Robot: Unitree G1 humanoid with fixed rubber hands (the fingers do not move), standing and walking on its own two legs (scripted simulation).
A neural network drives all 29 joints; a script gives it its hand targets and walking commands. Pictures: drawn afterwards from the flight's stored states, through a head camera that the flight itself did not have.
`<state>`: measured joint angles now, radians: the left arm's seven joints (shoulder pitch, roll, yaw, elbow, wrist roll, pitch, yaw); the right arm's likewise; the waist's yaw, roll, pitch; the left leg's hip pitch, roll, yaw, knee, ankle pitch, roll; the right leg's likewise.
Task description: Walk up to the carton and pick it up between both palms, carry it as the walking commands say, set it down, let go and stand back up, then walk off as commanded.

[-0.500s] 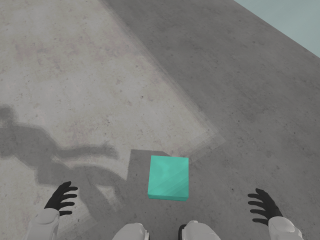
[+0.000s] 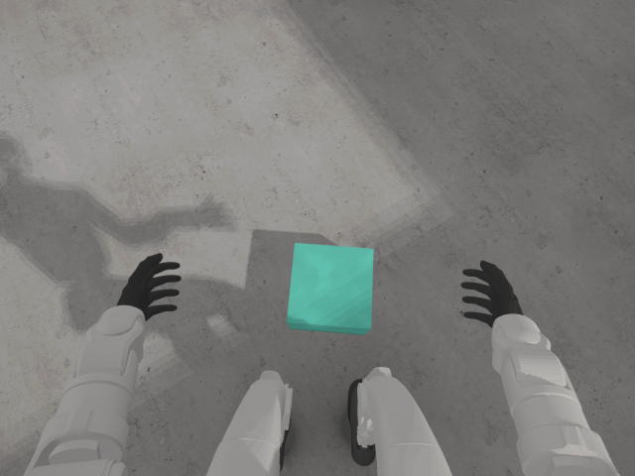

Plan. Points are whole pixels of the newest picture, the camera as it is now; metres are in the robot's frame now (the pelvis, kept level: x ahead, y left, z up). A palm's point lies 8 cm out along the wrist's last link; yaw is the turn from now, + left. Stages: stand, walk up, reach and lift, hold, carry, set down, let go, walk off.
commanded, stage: reach and lift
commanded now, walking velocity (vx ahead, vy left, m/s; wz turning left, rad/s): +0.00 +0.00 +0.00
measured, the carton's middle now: (330, 290) +0.44 -0.01 -0.63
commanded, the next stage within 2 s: none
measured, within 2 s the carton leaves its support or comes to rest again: neither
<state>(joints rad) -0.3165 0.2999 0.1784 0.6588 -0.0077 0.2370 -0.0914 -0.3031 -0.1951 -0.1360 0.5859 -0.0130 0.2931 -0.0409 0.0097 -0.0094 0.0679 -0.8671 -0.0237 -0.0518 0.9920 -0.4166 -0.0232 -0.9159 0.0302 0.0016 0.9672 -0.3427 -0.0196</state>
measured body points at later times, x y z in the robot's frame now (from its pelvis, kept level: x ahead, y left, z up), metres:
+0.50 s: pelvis -0.02 +0.01 -0.04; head +0.24 +0.00 +0.33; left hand +0.45 +0.20 -0.14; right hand +0.42 -0.21 -0.15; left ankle +0.03 +0.13 -0.67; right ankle +0.07 -0.10 -0.67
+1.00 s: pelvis -0.02 +0.01 -0.10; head +0.27 +0.00 +0.24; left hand +0.48 +0.20 -0.22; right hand +0.45 -0.20 -0.23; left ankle +0.03 +0.13 -0.67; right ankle +0.07 -0.10 -0.67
